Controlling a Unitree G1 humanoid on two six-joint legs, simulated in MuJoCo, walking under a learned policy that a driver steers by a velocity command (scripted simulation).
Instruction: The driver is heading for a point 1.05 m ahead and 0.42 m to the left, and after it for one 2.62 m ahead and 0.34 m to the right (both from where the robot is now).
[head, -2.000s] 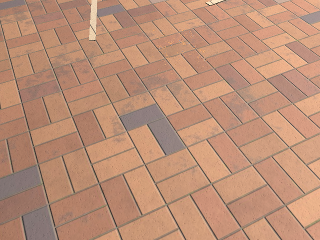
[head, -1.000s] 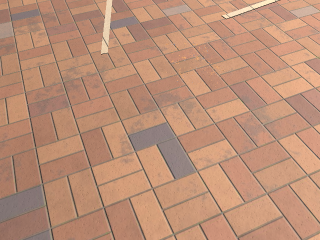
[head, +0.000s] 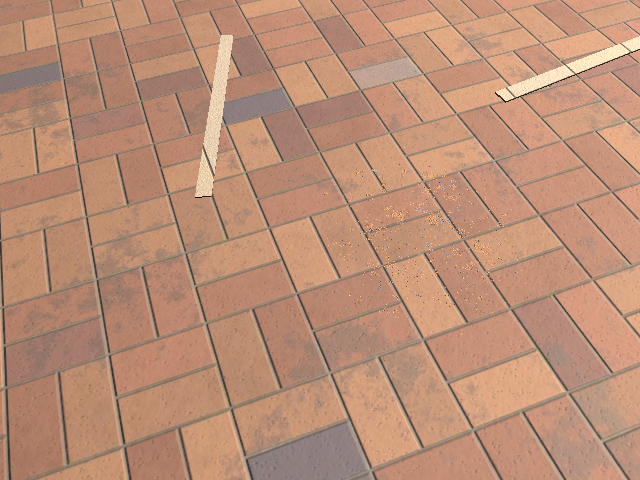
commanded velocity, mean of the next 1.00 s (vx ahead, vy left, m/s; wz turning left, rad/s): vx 0.50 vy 0.00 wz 0.54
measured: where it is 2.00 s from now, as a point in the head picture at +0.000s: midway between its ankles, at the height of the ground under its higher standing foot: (159, 300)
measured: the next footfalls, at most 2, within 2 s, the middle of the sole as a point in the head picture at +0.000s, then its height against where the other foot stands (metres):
left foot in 0.40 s outside the picture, level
right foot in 0.90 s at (300, 376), level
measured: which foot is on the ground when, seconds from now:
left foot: up 0.00-0.38, down 0.40-0.92, up 0.94-1.00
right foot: down 0.00-0.40, up 0.42-0.88, down 0.90-1.00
